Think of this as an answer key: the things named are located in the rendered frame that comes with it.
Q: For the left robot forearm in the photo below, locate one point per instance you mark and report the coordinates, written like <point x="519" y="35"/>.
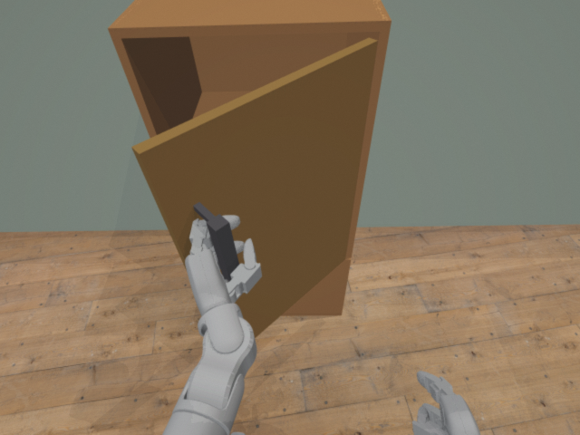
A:
<point x="210" y="400"/>

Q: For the robot left hand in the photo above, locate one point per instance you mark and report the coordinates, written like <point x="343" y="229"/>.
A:
<point x="207" y="283"/>

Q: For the robot right hand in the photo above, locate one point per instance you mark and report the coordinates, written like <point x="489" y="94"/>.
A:
<point x="452" y="418"/>

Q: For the cupboard door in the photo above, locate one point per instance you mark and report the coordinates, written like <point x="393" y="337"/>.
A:
<point x="285" y="159"/>

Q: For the handle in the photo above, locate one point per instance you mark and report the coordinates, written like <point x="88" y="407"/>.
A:
<point x="222" y="239"/>

